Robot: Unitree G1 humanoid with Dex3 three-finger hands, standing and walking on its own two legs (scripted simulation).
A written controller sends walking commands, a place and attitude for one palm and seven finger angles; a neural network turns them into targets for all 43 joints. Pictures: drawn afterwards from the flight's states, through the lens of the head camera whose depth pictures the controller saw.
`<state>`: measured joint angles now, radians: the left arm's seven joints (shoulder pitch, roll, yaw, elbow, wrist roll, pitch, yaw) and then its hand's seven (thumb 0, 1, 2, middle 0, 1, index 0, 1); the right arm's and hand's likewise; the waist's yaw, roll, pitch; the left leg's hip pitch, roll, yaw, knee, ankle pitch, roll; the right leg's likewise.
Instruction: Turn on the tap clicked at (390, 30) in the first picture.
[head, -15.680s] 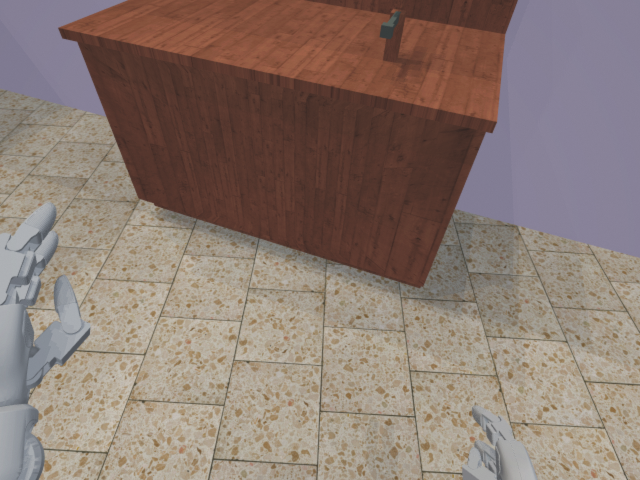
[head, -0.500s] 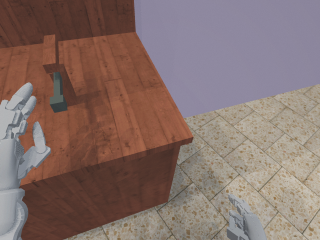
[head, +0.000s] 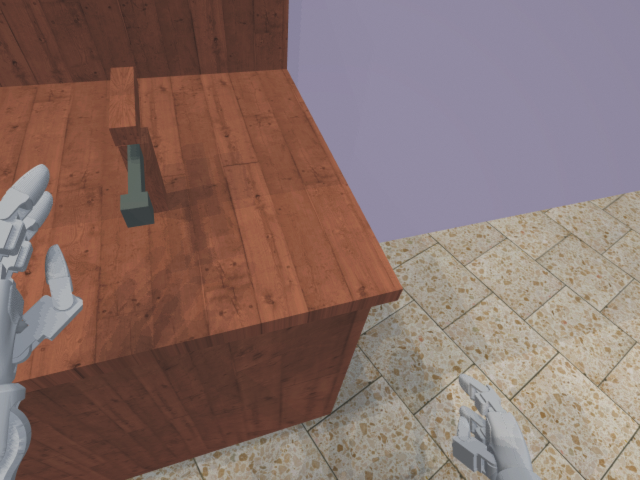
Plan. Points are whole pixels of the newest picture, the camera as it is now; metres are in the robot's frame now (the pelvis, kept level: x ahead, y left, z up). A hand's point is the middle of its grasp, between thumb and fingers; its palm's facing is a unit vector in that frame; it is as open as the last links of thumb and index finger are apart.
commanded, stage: look again from close up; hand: left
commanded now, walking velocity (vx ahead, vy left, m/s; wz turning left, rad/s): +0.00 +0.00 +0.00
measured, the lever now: (137, 209) +0.35 +0.25 +0.15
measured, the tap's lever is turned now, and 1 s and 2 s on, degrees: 0 0 0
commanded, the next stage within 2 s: shuffle to correct the standing spot in 0.32 s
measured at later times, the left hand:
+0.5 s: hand (100, 307) +0.22 +0.22 +0.17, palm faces +0.38 -0.86 -0.35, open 7.4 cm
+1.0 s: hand (185, 298) +0.23 +0.16 +0.17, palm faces +0.36 -0.86 -0.35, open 7.4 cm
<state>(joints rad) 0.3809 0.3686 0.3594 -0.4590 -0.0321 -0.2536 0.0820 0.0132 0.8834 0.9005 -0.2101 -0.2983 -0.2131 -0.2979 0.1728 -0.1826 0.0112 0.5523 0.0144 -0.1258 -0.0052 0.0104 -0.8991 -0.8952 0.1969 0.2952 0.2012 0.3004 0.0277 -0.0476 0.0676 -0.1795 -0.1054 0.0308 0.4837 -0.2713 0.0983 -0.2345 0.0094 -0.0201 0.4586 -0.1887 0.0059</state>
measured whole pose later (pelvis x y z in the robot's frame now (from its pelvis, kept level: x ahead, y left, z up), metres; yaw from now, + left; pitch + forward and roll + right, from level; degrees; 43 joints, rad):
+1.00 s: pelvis +0.01 -0.08 +0.00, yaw -1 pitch +0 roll -1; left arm 0.42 0.36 0.37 -0.50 -0.07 -0.17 0.09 0.01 0.89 0.90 -0.21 -0.30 -0.21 -0.30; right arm 0.20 -0.19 0.00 0.56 0.02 -0.08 -0.02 0.01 -0.90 -0.90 0.20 0.30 0.20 0.30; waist 0.01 -0.03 0.04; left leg -0.22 0.00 0.00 0.55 -0.32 0.01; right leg -0.26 0.12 -0.06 0.47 -0.21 -0.12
